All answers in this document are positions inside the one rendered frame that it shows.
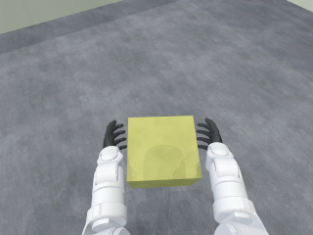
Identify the left robot hand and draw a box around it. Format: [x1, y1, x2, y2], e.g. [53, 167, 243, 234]
[103, 120, 127, 150]

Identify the robot right upper arm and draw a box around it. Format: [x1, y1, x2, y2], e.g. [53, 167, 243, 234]
[214, 221, 268, 235]

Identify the carton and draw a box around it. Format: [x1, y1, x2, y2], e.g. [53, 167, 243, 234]
[126, 116, 202, 189]

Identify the robot left forearm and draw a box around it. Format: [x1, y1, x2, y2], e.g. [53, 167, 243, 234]
[82, 146, 128, 235]

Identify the right robot hand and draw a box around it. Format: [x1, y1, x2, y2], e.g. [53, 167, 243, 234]
[196, 117, 223, 150]

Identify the robot right forearm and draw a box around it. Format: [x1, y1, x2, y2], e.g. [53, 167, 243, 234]
[205, 142, 269, 235]

